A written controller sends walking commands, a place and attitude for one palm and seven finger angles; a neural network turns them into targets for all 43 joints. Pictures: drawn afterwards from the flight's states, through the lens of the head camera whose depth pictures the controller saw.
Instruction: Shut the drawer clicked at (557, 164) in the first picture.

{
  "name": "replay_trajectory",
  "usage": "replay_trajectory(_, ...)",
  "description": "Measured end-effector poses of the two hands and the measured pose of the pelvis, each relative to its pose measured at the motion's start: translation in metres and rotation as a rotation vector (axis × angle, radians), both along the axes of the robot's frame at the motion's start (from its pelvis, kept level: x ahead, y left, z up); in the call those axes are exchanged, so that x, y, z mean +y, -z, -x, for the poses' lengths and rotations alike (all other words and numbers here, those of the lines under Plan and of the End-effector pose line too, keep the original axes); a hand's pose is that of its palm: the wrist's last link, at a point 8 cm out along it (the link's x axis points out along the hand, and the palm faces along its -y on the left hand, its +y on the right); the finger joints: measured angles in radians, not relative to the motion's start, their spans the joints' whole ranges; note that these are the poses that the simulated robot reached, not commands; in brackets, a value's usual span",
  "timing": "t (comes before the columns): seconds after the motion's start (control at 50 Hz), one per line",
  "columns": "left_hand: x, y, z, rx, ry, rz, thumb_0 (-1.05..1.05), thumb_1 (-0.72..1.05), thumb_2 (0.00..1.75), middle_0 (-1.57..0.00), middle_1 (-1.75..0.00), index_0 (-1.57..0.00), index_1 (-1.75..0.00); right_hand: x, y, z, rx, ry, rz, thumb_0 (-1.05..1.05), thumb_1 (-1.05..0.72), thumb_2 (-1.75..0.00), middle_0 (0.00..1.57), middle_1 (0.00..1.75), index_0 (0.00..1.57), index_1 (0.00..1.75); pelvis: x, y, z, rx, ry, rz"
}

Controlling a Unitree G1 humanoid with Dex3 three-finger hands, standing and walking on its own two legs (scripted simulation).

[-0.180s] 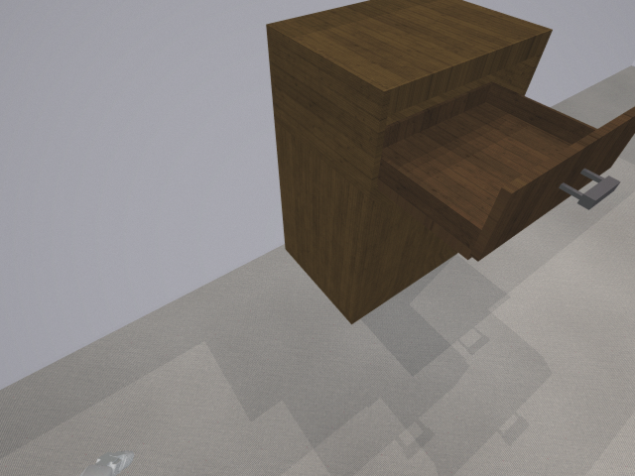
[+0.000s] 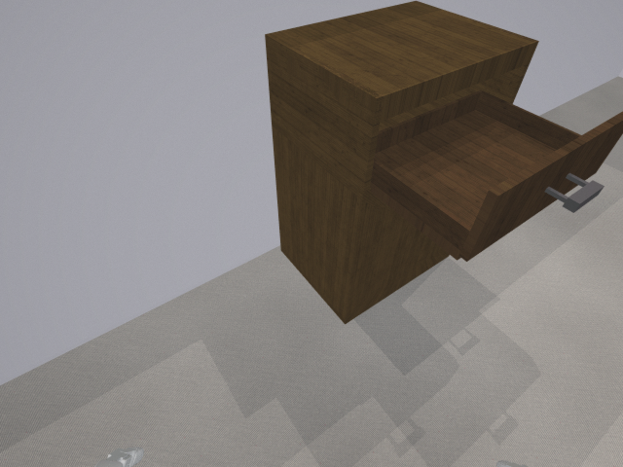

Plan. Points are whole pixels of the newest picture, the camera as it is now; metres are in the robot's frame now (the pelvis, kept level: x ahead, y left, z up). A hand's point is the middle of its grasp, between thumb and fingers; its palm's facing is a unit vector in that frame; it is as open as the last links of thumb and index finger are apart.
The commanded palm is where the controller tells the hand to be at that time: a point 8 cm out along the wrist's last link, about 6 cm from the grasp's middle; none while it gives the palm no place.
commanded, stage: stand and wait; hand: left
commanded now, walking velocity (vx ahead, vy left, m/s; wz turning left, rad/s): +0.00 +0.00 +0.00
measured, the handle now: (572, 190) +0.70 -0.52 -0.04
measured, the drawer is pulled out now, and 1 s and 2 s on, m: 0.30 0.30 0.30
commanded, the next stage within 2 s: look at it before walking up in 0.64 s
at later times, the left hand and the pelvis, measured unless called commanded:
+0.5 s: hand out of the picture +0.04 +0.24 -0.15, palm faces -0.01 -0.94 -0.34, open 7.3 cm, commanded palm none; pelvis -0.02 -0.01 +0.01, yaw +0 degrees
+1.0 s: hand out of the picture +0.07 +0.23 -0.15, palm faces -0.01 -0.94 -0.33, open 7.3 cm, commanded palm none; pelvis -0.01 -0.01 +0.01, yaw +0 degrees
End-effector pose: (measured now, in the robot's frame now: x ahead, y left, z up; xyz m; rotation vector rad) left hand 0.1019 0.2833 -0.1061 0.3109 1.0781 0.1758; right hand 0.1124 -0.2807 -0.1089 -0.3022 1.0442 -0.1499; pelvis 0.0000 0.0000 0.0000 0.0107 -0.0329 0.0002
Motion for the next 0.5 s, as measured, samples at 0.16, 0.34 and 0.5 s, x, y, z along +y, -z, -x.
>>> replay_trajectory(0.16, -0.003, 0.006, 0.027, 0.058, -0.025, 0.009, 0.01, 0.91, 0.9, -0.21, -0.3, -0.21, -0.3, -0.005, 0.002, 0.017, 0.046, 0.01, 0.003, 0.0, -0.9, -0.9, 0.2, 0.3, 0.2, 0.3, -0.004, -0.002, 0.007, -0.004, -0.002, 0.001)
replay_trajectory(0.34, -0.001, 0.009, 0.057, 0.137, -0.053, 0.001, 0.01, 0.91, 0.9, -0.21, -0.3, -0.21, -0.3, -0.015, 0.008, 0.052, 0.14, 0.04, 0.014, 0.0, -0.9, -0.9, 0.2, 0.3, 0.2, 0.3, -0.007, -0.004, 0.014, -0.004, -0.004, 0.003)
replay_trajectory(0.5, -0.001, 0.008, 0.065, 0.156, -0.059, -0.005, 0.01, 0.91, 0.9, -0.21, -0.3, -0.21, -0.3, -0.018, 0.011, 0.071, 0.185, 0.058, 0.01, 0.0, -0.9, -0.9, 0.2, 0.3, 0.2, 0.3, -0.009, -0.005, 0.017, -0.004, -0.003, 0.003)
